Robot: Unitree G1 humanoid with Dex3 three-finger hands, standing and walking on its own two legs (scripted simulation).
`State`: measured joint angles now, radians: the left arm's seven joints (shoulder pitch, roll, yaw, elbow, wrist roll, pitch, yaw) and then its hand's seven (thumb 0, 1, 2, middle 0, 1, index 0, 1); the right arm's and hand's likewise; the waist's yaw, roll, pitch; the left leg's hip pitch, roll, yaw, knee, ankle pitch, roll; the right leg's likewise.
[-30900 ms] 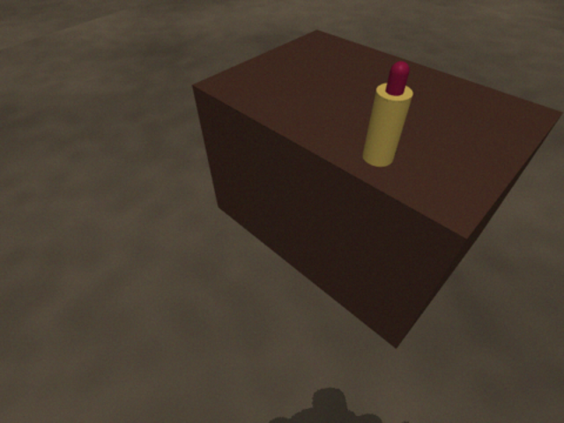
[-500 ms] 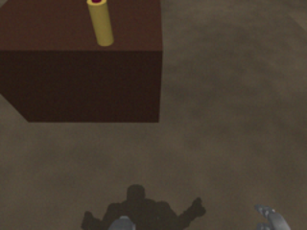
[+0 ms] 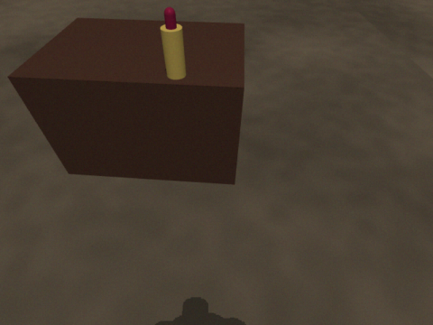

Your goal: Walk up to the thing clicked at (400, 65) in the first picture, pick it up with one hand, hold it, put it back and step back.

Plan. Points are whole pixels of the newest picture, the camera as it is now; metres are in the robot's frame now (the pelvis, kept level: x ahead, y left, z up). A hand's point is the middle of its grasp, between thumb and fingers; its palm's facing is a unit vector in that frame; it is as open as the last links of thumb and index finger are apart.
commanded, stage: step back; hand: left
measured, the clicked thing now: (173, 44) +1.12 +0.17 +0.02
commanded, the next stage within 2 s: stand in 0.74 s
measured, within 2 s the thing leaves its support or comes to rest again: neither
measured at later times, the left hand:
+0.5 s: hand out of the picture +0.09 +0.28 -0.15, palm faces +0.02 -0.94 -0.35, open 7.3 cm
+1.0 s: hand out of the picture +0.14 +0.26 -0.14, palm faces -0.02 -0.94 -0.34, open 7.3 cm
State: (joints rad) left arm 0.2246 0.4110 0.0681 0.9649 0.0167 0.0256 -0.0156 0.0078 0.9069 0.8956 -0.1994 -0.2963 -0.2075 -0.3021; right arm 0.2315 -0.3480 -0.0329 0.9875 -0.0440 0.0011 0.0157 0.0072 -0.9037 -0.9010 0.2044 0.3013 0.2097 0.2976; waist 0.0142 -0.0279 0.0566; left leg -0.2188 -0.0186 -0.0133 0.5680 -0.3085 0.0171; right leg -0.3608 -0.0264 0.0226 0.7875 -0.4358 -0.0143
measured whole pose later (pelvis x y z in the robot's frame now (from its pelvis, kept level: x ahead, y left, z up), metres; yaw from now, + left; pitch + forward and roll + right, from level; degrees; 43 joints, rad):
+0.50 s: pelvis +0.03 +0.02 +0.00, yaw +0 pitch -2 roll +0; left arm 0.17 0.38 0.04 1.04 0.01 -0.01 0.00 0.01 0.91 0.90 -0.20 -0.30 -0.21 -0.30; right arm 0.15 -0.34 -0.03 1.03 -0.03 -0.01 0.01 0.01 -0.91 -0.90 0.20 0.30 0.21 0.30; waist 0.03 -0.02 0.06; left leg -0.25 0.02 0.01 0.58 -0.29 0.00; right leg -0.21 -0.03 0.01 0.56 -0.30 0.02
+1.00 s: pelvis +0.04 +0.01 +0.02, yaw -1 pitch -2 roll +0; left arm 0.05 0.34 0.01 1.12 0.00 -0.01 0.00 0.01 0.91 0.90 -0.20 -0.30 -0.21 -0.30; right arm 0.05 -0.35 -0.01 1.11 -0.01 -0.01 0.01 0.00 -0.91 -0.90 0.20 0.30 0.21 0.30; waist 0.00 0.00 0.07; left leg -0.13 0.02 0.01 0.36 -0.19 -0.01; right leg -0.09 -0.03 0.01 0.35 -0.21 0.03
